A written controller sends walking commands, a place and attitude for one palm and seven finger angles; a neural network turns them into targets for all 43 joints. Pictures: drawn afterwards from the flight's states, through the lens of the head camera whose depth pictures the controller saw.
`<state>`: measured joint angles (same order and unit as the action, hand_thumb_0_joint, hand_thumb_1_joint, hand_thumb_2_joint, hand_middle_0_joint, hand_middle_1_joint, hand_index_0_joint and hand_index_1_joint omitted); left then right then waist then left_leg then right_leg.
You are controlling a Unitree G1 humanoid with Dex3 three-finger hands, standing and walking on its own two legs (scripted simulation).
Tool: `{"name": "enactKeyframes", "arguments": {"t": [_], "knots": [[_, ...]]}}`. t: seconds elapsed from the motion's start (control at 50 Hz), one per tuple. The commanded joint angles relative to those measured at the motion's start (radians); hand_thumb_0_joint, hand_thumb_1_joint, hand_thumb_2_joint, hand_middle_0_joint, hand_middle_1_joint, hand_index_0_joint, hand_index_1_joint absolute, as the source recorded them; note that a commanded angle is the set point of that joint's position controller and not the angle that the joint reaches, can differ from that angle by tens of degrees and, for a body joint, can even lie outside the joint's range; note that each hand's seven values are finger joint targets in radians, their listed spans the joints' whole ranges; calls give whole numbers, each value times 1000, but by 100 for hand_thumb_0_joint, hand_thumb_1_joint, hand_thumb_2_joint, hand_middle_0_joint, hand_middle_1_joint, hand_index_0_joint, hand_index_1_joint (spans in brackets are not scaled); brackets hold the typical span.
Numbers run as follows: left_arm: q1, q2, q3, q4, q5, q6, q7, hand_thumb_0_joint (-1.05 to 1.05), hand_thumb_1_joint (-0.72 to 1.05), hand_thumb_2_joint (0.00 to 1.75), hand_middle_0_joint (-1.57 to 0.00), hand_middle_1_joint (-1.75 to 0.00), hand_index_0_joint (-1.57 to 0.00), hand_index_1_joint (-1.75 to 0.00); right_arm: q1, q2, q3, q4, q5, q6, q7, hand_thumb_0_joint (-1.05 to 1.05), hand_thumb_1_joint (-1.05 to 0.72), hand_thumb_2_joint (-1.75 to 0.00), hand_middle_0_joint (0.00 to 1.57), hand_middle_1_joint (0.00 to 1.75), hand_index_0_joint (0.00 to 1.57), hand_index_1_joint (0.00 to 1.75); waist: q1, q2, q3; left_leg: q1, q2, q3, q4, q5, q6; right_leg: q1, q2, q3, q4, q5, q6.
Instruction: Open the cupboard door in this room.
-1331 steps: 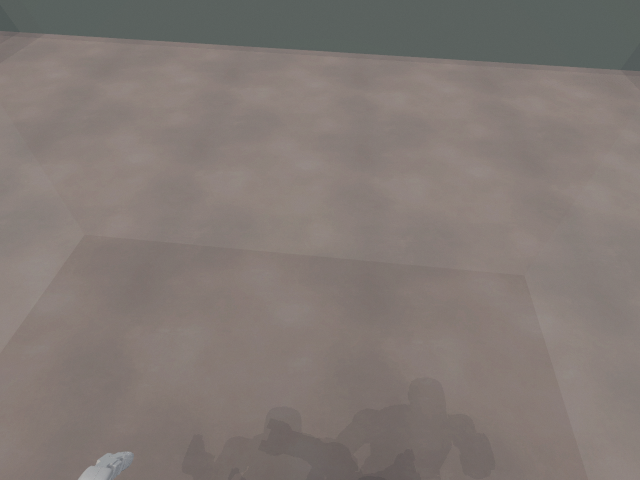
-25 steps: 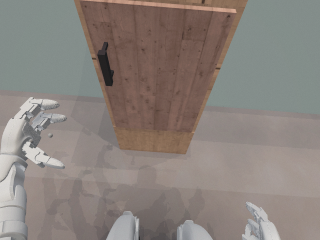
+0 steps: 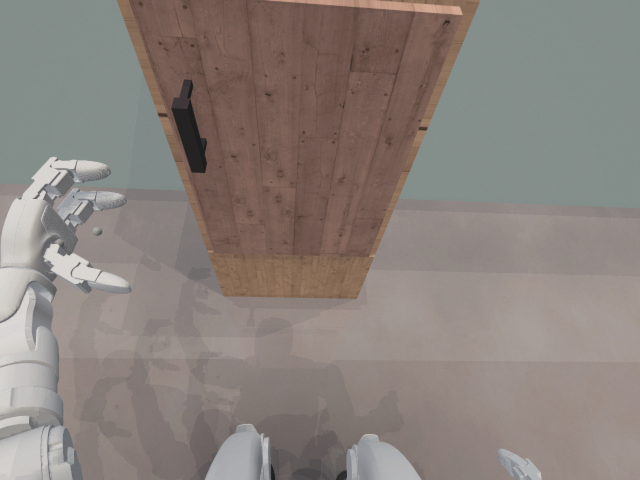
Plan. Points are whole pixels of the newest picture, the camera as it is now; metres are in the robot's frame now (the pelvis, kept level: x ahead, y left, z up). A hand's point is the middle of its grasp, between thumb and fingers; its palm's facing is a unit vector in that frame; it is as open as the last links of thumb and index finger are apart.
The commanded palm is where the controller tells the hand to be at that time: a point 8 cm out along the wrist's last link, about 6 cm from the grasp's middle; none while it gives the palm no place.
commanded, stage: move the hooked fingers beside the handle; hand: left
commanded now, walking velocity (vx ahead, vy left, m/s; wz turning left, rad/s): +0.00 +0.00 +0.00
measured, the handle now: (193, 128) +0.57 +0.18 +0.05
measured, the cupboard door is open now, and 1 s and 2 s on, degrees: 0 0 0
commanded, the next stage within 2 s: slide the fingers in behind the handle in 1.62 s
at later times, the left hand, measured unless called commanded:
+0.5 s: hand (128, 183) +0.47 +0.25 +0.05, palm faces +0.02 -1.00 -0.01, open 14.0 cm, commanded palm +0.46 +0.29 +0.05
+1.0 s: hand (144, 153) +0.53 +0.24 +0.04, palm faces +0.00 -1.00 -0.02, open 14.0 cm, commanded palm +0.50 +0.28 +0.04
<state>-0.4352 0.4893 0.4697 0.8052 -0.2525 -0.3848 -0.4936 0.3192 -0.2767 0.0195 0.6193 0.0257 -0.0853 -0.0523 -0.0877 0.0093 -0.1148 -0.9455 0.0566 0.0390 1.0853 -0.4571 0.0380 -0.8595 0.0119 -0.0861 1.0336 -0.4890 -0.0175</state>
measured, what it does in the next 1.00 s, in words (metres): stands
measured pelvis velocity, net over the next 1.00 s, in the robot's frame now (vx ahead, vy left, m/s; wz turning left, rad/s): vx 0.00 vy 0.00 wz -0.04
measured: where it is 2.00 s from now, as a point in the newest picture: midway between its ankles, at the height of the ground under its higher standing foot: outside the picture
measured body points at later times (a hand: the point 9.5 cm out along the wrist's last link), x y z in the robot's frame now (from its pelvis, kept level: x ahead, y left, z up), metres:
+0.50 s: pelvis -0.01 +0.01 -0.01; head +0.12 +0.04 +0.42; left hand +0.46 +0.30 +0.05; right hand +0.03 -0.26 -0.12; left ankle +0.03 +0.09 -0.66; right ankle +0.00 -0.11 -0.66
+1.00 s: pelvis +0.00 +0.00 -0.02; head +0.17 +0.03 +0.39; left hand +0.52 +0.30 +0.04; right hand -0.02 -0.27 -0.12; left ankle +0.03 +0.09 -0.66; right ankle +0.00 -0.11 -0.66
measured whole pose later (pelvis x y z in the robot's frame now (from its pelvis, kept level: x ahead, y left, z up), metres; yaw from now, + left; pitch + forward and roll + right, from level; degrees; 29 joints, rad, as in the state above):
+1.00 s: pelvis +0.00 +0.00 -0.02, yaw -2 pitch +27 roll -5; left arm -0.94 0.72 0.52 1.21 -0.08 -0.34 -0.41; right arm 0.39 -0.29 0.06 0.61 -0.01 0.08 -0.02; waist -0.21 0.03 -0.10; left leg -1.17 0.09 0.03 1.19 -0.48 0.05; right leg -1.08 0.04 -0.09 1.11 -0.49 -0.01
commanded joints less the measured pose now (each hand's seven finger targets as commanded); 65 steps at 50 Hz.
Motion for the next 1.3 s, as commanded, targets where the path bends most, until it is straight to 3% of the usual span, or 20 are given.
{"name": "enactKeyframes", "arguments": {"t": [0.0, 0.06, 0.18, 0.3, 0.44, 0.5, 0.54, 0.64, 0.7, 0.76, 0.8, 0.82, 0.86, 0.94, 0.96, 1.04, 1.1, 1.12, 1.22, 1.28], "knots": [[-347, 297, 40, -74, -10, -33, 11, 0, -50, 30, -30, -120, -30, -120, 86, -178, -62, -89, 5, -9, -16, 0, -90, -90, 20, 30, 20, 30, -4, 84, -329, 317, -22, -86, -136, 306, -5, 60, 24, 50, -133, 250, -3], [-443, 262, -5, -57, 3, -45, 17, 0, -50, 30, -30, -120, -30, -120, 96, -179, -65, -89, 4, 1, -14, 0, -90, -90, 20, 30, 20, 30, -20, 107, -334, 350, -18, -99, -130, 300, -5, 3, 25, 43, -124, 219, -9], [-572, 288, -5, -37, 33, -98, 44, 0, -50, 30, -30, -120, -30, -120, 124, -190, -67, -69, -8, 27, -6, 0, -90, -90, 20, 30, 20, 30, -21, 171, -435, 467, -4, -142, -124, 333, -25, -88, 28, 29, -96, 182, -16], [-637, 303, 0, 34, 61, -85, 87, 0, -50, 30, -30, -120, -30, -120, 140, -191, -61, -56, -14, 60, -1, 0, -90, -90, 20, 30, 20, 30, -28, 157, -438, 455, -1, -158, -122, 334, -29, -104, 27, 23, -88, 181, -14], [-762, 369, 18, 113, 100, -92, 126, 0, -50, 30, -30, -120, -30, -120, 165, -200, -51, -51, -21, 91, 0, 0, -90, -90, 20, 30, 20, 30, -63, 136, -416, 378, -1, -149, -98, 285, -18, -118, 31, 31, -81, 168, -9], [-800, 383, 24, 98, 105, -111, 122, 0, -50, 30, -30, -120, -30, -120, 180, -199, -52, -44, -28, 99, 3, 0, -90, -90, 20, 30, 20, 30, -63, 197, -494, 431, 0, -150, -77, 353, -22, -126, 34, 34, -68, 198, -11], [-805, 406, 36, 144, 104, -102, 114, 0, -50, 30, -30, -120, -30, -120, 190, -204, -49, -37, -29, 108, 3, 0, -90, -90, 20, 30, 20, 30, -73, 155, -484, 389, 1, -146, -65, 352, -16, -109, 36, 35, -69, 210, -8], [-855, 428, 15, 229, 123, -50, 98, 0, -50, 30, -30, -120, -30, -120, 210, -207, -39, -38, -25, 127, 1, 0, -90, -90, 20, 30, 20, 30, -102, 155, -439, 293, -5, -125, -41, 320, -2, -112, 35, 47, -71, 217, -1], [-891, 509, 63, 210, 133, -57, 105, 0, -50, 30, -30, -120, -30, -120, 224, -212, -36, -43, -30, 132, 0, 0, -90, -90, 20, 30, 20, 30, -99, 168, -487, 286, -3, -121, -19, 357, 0, -94, 39, 53, -58, 248, -1], [-988, 527, 64, 157, 138, -81, 113, 0, -50, 30, -30, -120, -30, -120, 237, -209, -35, -31, -36, 131, 2, 0, -90, -90, 20, 30, 20, 30, -119, 213, -542, 319, 1, -129, 8, 402, 1, -113, 42, 53, -38, 273, -2], [-960, 546, 81, 177, 147, -79, 115, 0, -50, 30, -30, -120, -30, -120, 248, -213, -36, -30, -37, 137, 7, 0, -90, -90, 20, 30, 20, 30, -106, 251, -570, 355, 3, -135, 4, 424, -7, -122, 45, 49, -40, 273, -4], [-945, 517, 63, 195, 145, -69, 111, 0, -50, 30, -30, -120, -30, -120, 249, -209, -34, -31, -38, 140, 11, 0, -90, -90, 20, 30, 20, 30, -112, 225, -565, 338, 2, -130, 8, 429, -3, -106, 45, 50, -43, 289, -1], [-866, 542, 85, 232, 149, -45, 99, 0, -50, 30, -30, -120, -30, -120, 259, -212, -34, -39, -37, 148, 13, 0, -90, -90, 20, 30, 20, 30, -91, 216, -569, 315, -1, -122, 5, 452, -1, -62, 47, 51, -38, 327, -4], [-814, 537, 77, 227, 147, 1, 81, 0, -50, 30, -30, -120, -30, -120, 258, -210, -33, -58, -30, 165, 17, 0, -90, -90, 20, 30, 20, 30, -84, 196, -530, 271, -2, -104, -3, 438, 5, -37, 46, 53, -52, 350, 4], [-805, 564, 108, 199, 142, -8, 81, 0, -50, 30, -30, -120, -30, -120, 261, -212, -35, -64, -33, 164, 16, 0, -90, -90, 20, 30, 20, 30, -73, 187, -558, 281, -3, -107, 0, 465, 6, -16, 48, 52, -42, 373, 0], [-876, 534, 106, 48, 115, -66, 93, 0, -50, 30, -30, -120, -30, -120, 251, -202, -45, -57, -34, 161, 23, 0, -90, -90, 20, 30, 20, 30, -80, 228, -610, 373, 2, -114, -5, 499, 0, -28, 54, 53, -53, 380, 2], [-852, 489, 86, 62, 112, -86, 101, 0, -50, 30, -30, -120, -30, -120, 253, -197, -48, -39, -33, 160, 27, 0, -90, -90, 20, 30, 20, 30, -84, 237, -585, 422, 4, -126, -17, 511, -7, -60, 58, 43, -63, 357, -3], [-844, 431, 46, 104, 111, -74, 99, 0, -50, 30, -30, -120, -30, -120, 248, -193, -48, -35, -30, 161, 29, 0, -90, -90, 20, 30, 20, 30, -101, 211, -537, 401, 3, -122, -21, 473, -4, -78, 58, 42, -74, 333, 0], [-853, 403, -22, 281, 137, -4, 90, 0, -50, 30, -30, -120, -30, -120, 241, -204, -34, -37, -22, 165, 17, 0, -90, -90, 20, 30, 20, 30, -135, 147, -364, 259, -3, -114, -36, 302, 6, -130, 51, 44, -94, 221, 2], [-915, 428, -15, 235, 148, -33, 104, 0, -50, 30, -30, -120, -30, -120, 241, -207, -33, -40, -31, 159, 13, 0, -90, -90, 20, 30, 20, 30, -131, 214, -411, 323, 2, -134, -28, 330, -4, -188, 49, 36, -68, 208, -9]]}}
